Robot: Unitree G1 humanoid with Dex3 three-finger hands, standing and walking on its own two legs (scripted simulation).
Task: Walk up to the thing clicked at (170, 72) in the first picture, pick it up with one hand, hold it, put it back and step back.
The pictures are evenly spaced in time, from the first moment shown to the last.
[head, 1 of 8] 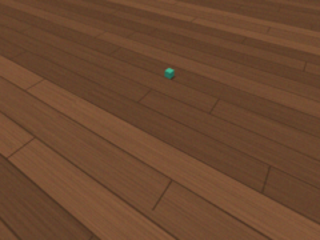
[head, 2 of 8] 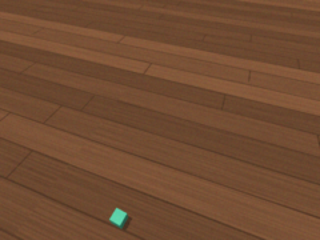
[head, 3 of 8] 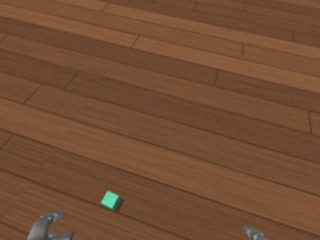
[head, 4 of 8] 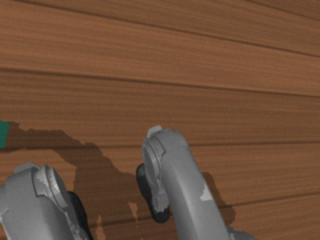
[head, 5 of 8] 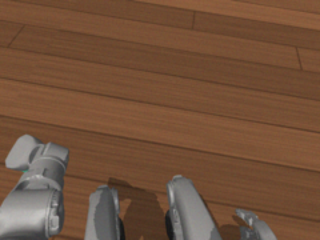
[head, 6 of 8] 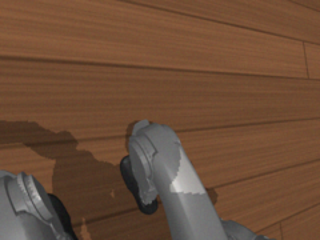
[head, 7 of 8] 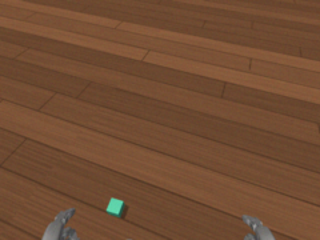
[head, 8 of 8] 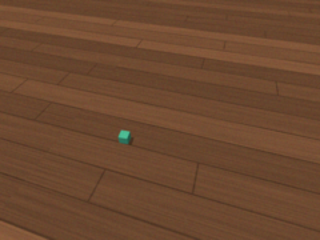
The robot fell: no
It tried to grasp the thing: yes
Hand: left
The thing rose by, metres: 0.66
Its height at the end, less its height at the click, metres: +0.00
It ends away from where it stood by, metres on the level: 0.01
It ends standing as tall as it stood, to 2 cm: yes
